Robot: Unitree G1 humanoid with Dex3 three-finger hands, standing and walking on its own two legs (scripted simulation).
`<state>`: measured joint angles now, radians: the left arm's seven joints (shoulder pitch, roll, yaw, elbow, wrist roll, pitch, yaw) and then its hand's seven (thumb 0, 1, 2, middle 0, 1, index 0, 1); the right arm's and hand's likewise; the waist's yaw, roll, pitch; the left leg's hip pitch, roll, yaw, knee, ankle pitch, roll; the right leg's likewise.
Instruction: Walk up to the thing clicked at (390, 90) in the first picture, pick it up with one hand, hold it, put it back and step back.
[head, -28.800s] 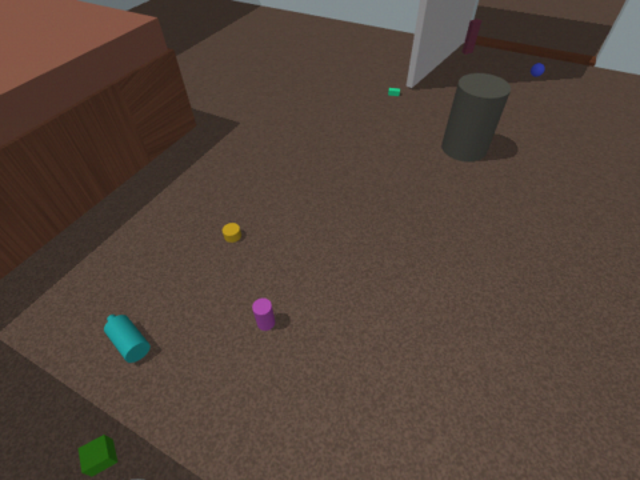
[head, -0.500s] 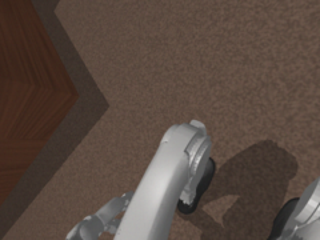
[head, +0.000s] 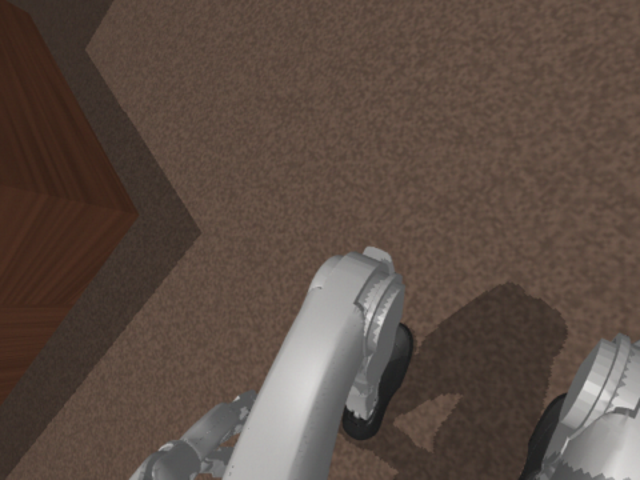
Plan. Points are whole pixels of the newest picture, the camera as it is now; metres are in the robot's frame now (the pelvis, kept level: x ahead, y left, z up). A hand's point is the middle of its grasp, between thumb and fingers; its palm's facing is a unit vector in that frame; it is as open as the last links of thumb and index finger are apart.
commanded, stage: withdraw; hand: right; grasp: from above
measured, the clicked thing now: out of the picture +0.45 -0.37 -0.29
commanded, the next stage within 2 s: home in 0.64 s
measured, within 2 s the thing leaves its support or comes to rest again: neither
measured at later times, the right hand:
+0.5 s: hand out of the picture +0.43 -0.38 -0.10, palm faces -0.50 +0.14 -0.85, open 13.2 cm
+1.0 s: hand out of the picture +0.42 -0.37 -0.08, palm faces -0.34 +0.23 -0.91, open 11.2 cm
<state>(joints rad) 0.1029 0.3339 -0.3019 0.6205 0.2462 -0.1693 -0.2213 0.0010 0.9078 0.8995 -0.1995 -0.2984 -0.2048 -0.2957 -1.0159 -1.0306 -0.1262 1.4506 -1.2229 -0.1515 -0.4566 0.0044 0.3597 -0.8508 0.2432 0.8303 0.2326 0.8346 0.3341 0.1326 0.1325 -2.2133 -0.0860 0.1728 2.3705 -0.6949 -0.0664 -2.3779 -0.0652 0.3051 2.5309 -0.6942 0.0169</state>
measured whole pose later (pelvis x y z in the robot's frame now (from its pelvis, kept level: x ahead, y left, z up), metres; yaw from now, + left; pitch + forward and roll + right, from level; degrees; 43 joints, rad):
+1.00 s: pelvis -0.01 +0.01 +0.05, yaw -7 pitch +34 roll +9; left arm 0.19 0.24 -0.10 0.63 0.09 0.04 -0.13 0.00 0.90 0.89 -0.20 -0.30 -0.21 -0.30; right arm -0.86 -0.76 -0.10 1.08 -1.03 -0.08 -0.15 0.00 -0.10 -0.88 0.23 0.59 0.22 0.60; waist 0.21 -0.01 -0.05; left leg -2.17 -0.03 0.08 2.25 -0.69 -0.05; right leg -2.30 -0.06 0.17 2.32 -0.63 0.00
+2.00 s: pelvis +0.07 -0.01 +0.39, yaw -17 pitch +14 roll +4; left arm 0.29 0.20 -0.05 0.53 -0.03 -0.17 0.17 0.01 0.90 0.90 -0.20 -0.30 -0.21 -0.30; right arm 0.42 -0.23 -0.05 -0.08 0.06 0.46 -0.07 0.01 -0.90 -0.90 0.20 0.29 0.20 0.29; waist 0.06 -0.05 -0.18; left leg -0.75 0.01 0.06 1.01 -0.51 -0.03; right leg -0.85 -0.06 0.05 1.09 -0.49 0.01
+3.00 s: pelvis +0.08 -0.01 +0.41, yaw -18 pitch +10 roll +3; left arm 0.28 0.22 -0.03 0.54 0.00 -0.24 0.18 0.01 0.90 0.90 -0.20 -0.30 -0.21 -0.30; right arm 0.49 -0.22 -0.03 -0.12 0.05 0.46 -0.02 0.02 -0.91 -0.90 0.20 0.29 0.20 0.29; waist 0.04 -0.05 -0.15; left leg -0.62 0.01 0.06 0.94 -0.49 -0.02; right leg -0.72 -0.05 0.05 1.01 -0.47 0.02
